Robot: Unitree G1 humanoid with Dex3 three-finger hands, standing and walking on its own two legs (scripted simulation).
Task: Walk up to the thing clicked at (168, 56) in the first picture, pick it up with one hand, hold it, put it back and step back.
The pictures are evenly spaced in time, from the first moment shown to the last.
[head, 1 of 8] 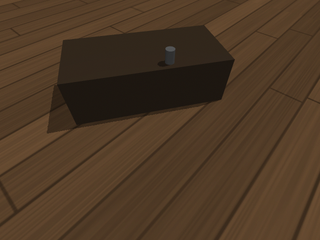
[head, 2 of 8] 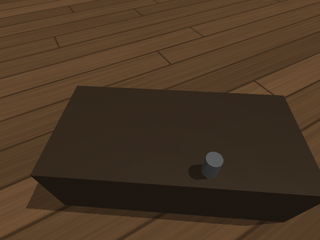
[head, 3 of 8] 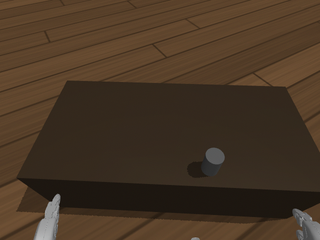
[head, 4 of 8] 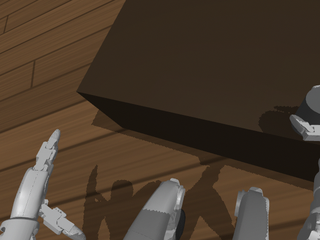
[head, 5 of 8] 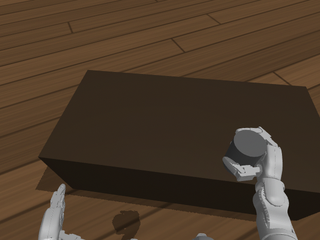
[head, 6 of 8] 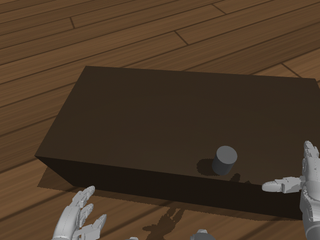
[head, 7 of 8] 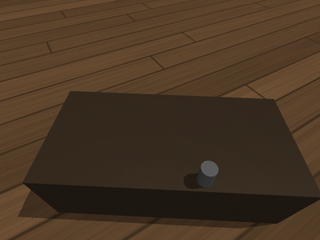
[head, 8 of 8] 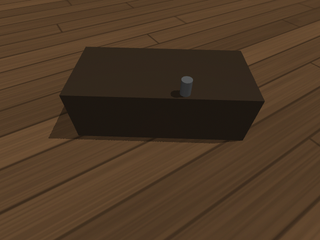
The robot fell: no
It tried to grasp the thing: yes
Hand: right
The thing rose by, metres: 0.29
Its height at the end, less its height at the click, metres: +0.00
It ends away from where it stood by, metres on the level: 0.03
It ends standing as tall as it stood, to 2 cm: yes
